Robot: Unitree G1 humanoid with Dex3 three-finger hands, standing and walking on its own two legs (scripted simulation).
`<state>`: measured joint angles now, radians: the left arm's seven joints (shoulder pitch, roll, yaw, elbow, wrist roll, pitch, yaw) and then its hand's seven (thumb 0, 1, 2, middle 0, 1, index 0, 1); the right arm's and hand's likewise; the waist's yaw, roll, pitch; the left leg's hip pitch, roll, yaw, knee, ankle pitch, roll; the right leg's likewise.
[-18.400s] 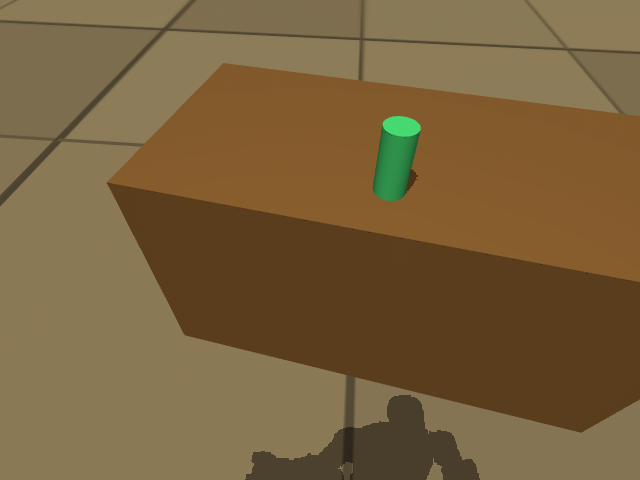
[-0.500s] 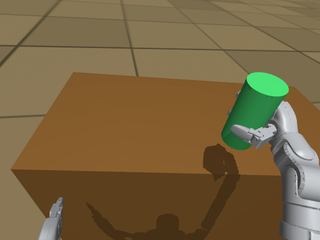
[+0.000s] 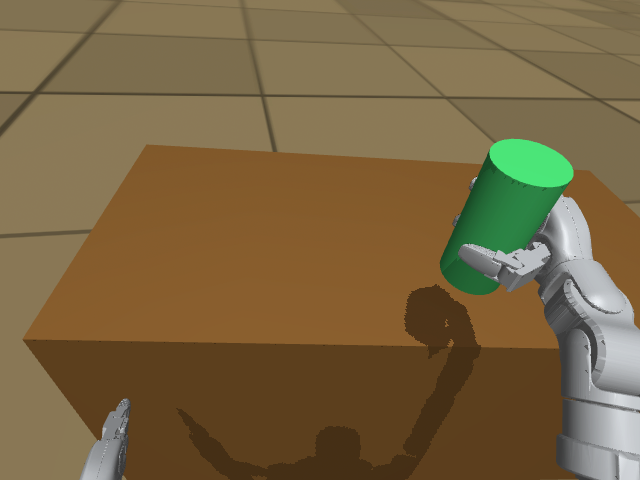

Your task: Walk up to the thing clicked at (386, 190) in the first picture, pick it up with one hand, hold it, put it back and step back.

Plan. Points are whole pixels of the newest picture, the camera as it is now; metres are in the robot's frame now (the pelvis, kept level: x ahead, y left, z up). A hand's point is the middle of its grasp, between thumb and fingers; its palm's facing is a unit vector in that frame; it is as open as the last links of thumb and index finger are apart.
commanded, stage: crouch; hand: right
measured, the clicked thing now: (495, 223) +0.34 -0.16 +0.24
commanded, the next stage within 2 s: lower in 1.28 s
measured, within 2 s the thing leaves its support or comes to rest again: neither
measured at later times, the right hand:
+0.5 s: hand (449, 241) +0.41 -0.16 +0.14, palm faces -0.02 +1.00 +0.03, open 10.3 cm
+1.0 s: hand (436, 238) +0.46 -0.16 +0.11, palm faces -0.05 +1.00 +0.04, open 10.3 cm
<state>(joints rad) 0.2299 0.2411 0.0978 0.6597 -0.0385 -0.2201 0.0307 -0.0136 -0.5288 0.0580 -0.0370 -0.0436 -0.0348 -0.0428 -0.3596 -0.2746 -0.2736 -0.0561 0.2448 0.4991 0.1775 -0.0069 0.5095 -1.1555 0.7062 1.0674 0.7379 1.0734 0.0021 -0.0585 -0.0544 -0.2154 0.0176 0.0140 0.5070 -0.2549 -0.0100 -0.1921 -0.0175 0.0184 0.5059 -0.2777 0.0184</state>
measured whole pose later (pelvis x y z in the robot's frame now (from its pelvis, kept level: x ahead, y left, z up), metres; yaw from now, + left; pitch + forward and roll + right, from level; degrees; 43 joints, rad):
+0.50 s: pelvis -0.01 +0.00 +0.00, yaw +1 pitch +3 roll +0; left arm 0.22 0.22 0.07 0.66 -0.01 -0.25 0.05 -0.01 -0.53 0.06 -0.04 -0.04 -0.04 -0.04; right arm -0.58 -0.30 -0.27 0.55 0.18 0.13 0.16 -0.01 0.49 -1.15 0.70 1.07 0.73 1.07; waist 0.06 -0.01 -0.03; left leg -0.36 0.01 -0.01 0.56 -0.25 -0.01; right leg -0.32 -0.02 0.00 0.56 -0.28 0.02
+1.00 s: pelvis -0.01 -0.01 -0.02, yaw +3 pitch +9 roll +0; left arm 0.26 0.22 0.01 0.49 -0.01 -0.18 0.06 -0.01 -0.52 0.05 -0.05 -0.05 -0.05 -0.04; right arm -0.79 -0.40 -0.32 0.99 0.15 -0.17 0.21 -0.01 0.48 -1.14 0.71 1.05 0.74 1.05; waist 0.12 0.01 -0.06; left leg -0.53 0.00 -0.03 0.64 -0.26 -0.02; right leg -0.50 -0.03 -0.02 0.67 -0.32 0.01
